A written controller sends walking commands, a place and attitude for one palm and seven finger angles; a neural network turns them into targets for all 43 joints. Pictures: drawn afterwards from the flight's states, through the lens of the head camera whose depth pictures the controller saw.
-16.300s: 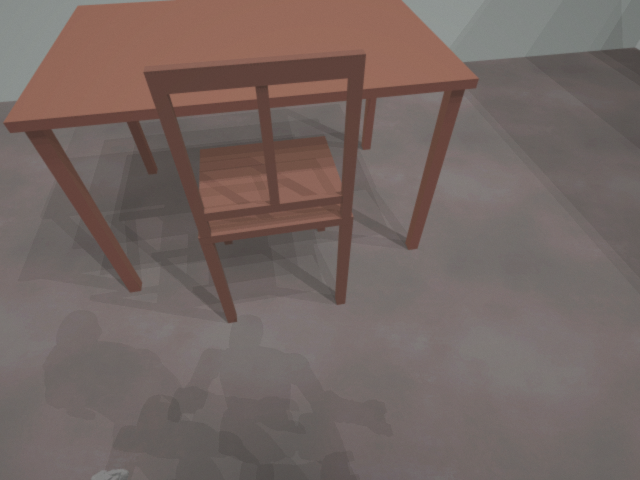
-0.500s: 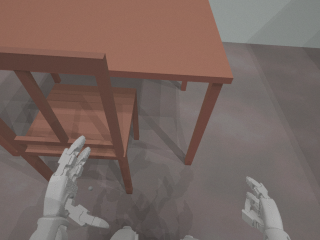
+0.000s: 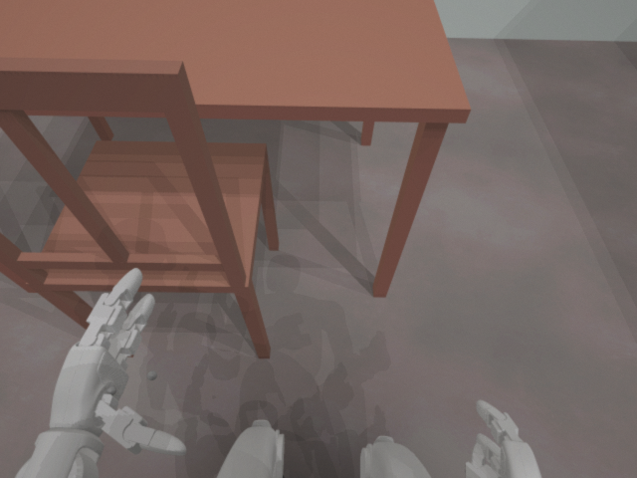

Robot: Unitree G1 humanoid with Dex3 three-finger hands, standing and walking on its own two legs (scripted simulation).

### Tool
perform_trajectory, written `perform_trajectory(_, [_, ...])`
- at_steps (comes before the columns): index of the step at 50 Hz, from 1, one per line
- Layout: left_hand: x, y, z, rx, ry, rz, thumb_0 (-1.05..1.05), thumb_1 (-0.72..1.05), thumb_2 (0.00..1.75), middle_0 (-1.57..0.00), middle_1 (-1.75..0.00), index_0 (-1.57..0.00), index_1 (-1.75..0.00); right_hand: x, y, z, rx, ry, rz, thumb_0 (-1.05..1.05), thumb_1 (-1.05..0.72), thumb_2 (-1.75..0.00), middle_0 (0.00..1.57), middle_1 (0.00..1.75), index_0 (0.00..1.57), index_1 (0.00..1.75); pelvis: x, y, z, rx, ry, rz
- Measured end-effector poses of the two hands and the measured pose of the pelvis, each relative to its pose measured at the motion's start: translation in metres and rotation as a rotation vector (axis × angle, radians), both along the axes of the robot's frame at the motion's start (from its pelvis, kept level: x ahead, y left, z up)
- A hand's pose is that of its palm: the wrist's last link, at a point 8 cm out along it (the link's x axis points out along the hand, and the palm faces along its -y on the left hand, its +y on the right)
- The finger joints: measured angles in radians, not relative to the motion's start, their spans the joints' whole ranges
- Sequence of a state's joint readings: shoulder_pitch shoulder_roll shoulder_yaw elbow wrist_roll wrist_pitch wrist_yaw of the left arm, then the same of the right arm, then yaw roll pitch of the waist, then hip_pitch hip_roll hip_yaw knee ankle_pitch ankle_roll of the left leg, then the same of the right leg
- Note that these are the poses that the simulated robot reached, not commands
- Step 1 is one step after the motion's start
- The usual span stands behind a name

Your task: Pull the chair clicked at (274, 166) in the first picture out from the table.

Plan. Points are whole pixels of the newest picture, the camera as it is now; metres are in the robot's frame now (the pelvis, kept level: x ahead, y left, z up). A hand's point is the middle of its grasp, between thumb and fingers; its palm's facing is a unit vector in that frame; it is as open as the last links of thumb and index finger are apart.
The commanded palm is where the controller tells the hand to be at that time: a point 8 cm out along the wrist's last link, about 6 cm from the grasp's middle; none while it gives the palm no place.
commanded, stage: raise the hand toward the chair's back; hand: left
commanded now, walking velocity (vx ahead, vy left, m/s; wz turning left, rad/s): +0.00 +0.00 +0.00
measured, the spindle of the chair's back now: (75, 199) +0.47 +0.38 +0.03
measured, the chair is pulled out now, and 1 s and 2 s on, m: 0.00 0.00 0.00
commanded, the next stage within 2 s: aim the fingers beside a spindle in 1.22 s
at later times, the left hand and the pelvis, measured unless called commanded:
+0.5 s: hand (122, 359) +0.24 +0.23 +0.05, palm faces +0.03 -1.00 -0.05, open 16.9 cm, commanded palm +0.22 +0.28 +0.06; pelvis +0.01 +0.03 +0.01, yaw +1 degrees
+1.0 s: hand (123, 337) +0.26 +0.23 +0.06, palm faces +0.01 -1.00 -0.05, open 16.9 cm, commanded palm +0.24 +0.29 +0.06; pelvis +0.02 +0.02 +0.02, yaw +0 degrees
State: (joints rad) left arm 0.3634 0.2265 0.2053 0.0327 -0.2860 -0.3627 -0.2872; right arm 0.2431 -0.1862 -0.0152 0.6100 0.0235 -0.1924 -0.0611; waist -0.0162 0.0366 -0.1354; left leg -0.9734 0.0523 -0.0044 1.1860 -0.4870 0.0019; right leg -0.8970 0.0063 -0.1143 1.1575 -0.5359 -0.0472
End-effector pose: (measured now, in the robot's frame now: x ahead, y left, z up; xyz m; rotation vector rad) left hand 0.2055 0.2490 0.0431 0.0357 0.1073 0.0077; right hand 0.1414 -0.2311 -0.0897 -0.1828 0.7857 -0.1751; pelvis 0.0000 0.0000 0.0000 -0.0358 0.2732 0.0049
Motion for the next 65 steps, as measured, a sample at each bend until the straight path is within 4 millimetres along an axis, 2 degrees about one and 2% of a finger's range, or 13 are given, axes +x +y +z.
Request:
perform_trajectory(5, [-0.001, 0.006, 0.006, 0.021, -0.035, 0.023, -0.01, -0.49, 0.30, -0.09, -0.15, -0.10, -0.15, -0.002, -0.005, 0.009, -0.037, 0.001, -0.003, 0.01, -0.90, -0.89, 0.20, 0.30, 0.21, 0.30, 0.003, 0.008, 0.004, 0.000, 0.003, -0.002])
perform_trajectory(11, [0.001, 0.012, 0.003, 0.016, -0.043, 0.011, -0.01, -0.49, 0.30, -0.08, -0.13, -0.09, -0.13, 0.018, -0.003, 0.021, -0.075, -0.042, 0.032, 0.01, -0.91, -0.89, 0.20, 0.30, 0.21, 0.30, 0.005, 0.016, 0.004, -0.007, 0.005, 0.002])
perform_trajectory(19, [0.005, 0.024, 0.009, 0.015, -0.061, 0.023, -0.01, -0.49, 0.30, -0.07, -0.10, -0.07, -0.10, 0.050, 0.019, 0.034, -0.064, -0.109, 0.099, 0.01, -0.91, -0.89, 0.20, 0.30, 0.21, 0.30, 0.009, 0.023, 0.007, -0.018, 0.002, 0.013])
perform_trajectory(25, [0.011, 0.030, 0.012, 0.016, -0.055, 0.019, -0.01, -0.50, 0.30, -0.06, -0.09, -0.07, -0.09, 0.061, 0.035, 0.037, -0.041, -0.118, 0.134, 0.01, -0.90, -0.89, 0.20, 0.30, 0.21, 0.30, 0.013, 0.026, 0.009, -0.024, 0.001, 0.018])
perform_trajectory(33, [0.022, 0.038, 0.016, 0.022, -0.050, 0.011, -0.01, -0.50, 0.30, -0.06, -0.08, -0.07, -0.08, 0.054, 0.038, 0.033, -0.034, -0.074, 0.129, 0.01, -0.90, -0.89, 0.20, 0.30, 0.21, 0.30, 0.016, 0.028, 0.012, -0.027, 0.001, 0.018])
perform_trajectory(40, [0.032, 0.042, 0.022, 0.030, -0.055, 0.006, -0.01, -0.50, 0.30, -0.06, -0.08, -0.07, -0.08, 0.039, 0.027, 0.030, -0.042, -0.029, 0.096, 0.01, -0.90, -0.89, 0.20, 0.30, 0.21, 0.30, 0.018, 0.028, 0.015, -0.023, 0.001, 0.014])
perform_trajectory(47, [0.034, 0.036, 0.020, 0.022, -0.046, 0.001, -0.01, -0.49, 0.30, -0.06, -0.08, -0.07, -0.08, 0.030, 0.016, 0.031, -0.055, -0.016, 0.068, 0.01, -0.90, -0.89, 0.20, 0.30, 0.21, 0.30, 0.019, 0.026, 0.016, -0.017, 0.001, 0.009])
perform_trajectory(54, [0.031, 0.031, 0.017, 0.020, -0.054, 0.010, -0.01, -0.49, 0.30, -0.06, -0.08, -0.07, -0.08, 0.031, 0.010, 0.032, -0.059, -0.022, 0.066, 0.01, -0.90, -0.89, 0.20, 0.30, 0.21, 0.30, 0.018, 0.021, 0.015, -0.014, 0.000, 0.009])
perform_trajectory(65, [0.028, 0.026, 0.019, 0.023, -0.060, 0.018, -0.01, -0.49, 0.30, -0.06, -0.08, -0.07, -0.08, 0.042, 0.011, 0.031, -0.040, -0.050, 0.086, 0.01, -0.90, -0.89, 0.20, 0.30, 0.21, 0.30, 0.017, 0.015, 0.014, -0.011, -0.003, 0.014])
